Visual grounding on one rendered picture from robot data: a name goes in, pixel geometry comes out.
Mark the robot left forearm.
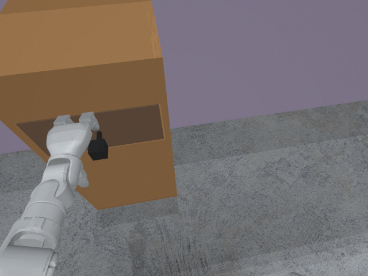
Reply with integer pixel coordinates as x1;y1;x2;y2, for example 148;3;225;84
0;154;81;256

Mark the robot left hand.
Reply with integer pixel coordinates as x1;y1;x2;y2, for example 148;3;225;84
47;112;99;187

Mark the cabinet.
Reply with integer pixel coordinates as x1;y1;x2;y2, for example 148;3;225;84
0;0;177;210

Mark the handle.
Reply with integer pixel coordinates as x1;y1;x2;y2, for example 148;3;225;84
88;131;108;160

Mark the left robot upper arm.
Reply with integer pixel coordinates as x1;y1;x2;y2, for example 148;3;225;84
0;245;59;276

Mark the drawer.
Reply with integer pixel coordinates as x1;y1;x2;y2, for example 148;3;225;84
16;104;164;156

